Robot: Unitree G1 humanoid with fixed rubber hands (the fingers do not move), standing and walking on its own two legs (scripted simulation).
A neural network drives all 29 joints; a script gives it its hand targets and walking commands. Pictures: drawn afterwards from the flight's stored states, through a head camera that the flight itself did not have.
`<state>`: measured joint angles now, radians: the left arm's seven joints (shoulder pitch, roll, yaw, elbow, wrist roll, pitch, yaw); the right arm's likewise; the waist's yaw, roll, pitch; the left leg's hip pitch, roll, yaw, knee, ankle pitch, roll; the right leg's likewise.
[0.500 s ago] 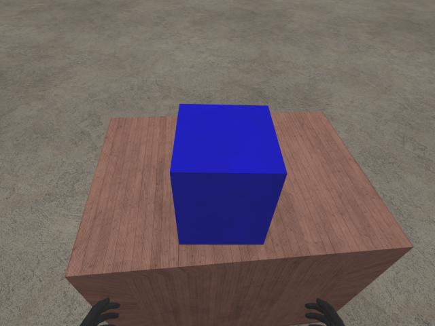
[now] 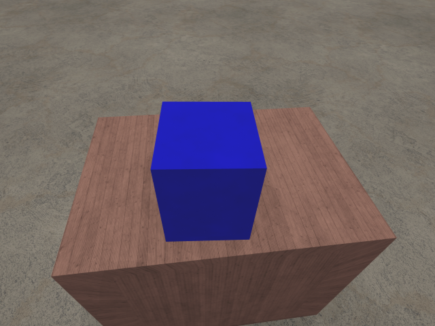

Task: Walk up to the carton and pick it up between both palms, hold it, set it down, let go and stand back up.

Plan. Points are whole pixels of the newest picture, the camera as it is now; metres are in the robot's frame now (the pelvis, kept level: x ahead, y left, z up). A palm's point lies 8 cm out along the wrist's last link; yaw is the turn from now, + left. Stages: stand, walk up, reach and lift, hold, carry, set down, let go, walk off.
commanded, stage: stand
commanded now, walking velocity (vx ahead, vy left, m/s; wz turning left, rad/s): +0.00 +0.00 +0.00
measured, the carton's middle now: (207, 173) +0.47 +0.01 +0.02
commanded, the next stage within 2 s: walk up in 1.86 s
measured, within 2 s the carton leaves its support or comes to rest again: neither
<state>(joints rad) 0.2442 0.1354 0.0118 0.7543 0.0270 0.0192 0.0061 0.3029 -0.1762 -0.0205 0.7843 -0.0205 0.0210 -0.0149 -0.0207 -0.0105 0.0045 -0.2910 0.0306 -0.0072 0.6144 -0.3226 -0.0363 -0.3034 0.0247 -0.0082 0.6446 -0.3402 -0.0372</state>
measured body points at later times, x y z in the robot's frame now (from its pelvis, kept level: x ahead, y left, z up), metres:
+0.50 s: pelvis +0.01 +0.00 +0.01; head +0.03 +0.00 +0.46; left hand +0.06 +0.22 -0.14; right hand +0.05 -0.22 -0.14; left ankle +0.00 +0.15 -0.73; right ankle +0.00 -0.09 -0.73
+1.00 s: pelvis +0.01 +0.01 +0.01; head +0.03 +0.01 +0.46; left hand +0.01 +0.22 -0.15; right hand +0.00 -0.21 -0.15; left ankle +0.00 +0.15 -0.73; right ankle +0.00 -0.09 -0.73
